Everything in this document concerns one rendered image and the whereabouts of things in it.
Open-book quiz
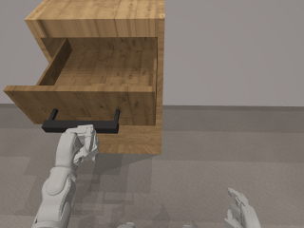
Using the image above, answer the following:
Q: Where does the cabinet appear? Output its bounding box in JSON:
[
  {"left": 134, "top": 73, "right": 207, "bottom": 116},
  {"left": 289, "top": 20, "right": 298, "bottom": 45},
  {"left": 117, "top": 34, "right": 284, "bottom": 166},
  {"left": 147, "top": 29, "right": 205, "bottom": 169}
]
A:
[{"left": 25, "top": 0, "right": 165, "bottom": 155}]

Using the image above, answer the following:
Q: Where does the drawer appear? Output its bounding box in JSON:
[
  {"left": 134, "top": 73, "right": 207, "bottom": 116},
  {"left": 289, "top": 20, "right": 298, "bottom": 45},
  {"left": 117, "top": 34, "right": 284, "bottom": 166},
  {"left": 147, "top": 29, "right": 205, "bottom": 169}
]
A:
[{"left": 3, "top": 37, "right": 158, "bottom": 126}]

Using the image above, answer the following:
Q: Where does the robot left forearm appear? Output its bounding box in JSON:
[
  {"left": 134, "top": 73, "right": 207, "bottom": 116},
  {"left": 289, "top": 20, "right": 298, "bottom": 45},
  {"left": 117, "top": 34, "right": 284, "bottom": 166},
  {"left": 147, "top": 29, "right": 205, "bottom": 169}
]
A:
[{"left": 31, "top": 165, "right": 78, "bottom": 228}]

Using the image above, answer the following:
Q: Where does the right robot hand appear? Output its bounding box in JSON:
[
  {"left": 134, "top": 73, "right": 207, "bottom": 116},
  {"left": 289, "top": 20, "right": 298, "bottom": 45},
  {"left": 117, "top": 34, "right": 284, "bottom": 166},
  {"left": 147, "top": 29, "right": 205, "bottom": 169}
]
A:
[{"left": 224, "top": 187, "right": 262, "bottom": 228}]

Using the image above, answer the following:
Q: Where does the left robot hand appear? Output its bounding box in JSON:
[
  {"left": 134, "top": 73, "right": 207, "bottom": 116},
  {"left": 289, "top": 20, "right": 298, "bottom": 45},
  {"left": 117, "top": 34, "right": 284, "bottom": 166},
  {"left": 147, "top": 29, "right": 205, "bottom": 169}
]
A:
[{"left": 55, "top": 124, "right": 100, "bottom": 171}]

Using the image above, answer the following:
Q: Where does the handle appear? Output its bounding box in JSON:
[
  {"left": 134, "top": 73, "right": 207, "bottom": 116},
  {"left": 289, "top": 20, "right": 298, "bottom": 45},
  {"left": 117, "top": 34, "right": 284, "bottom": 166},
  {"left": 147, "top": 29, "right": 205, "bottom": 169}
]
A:
[{"left": 42, "top": 108, "right": 121, "bottom": 134}]

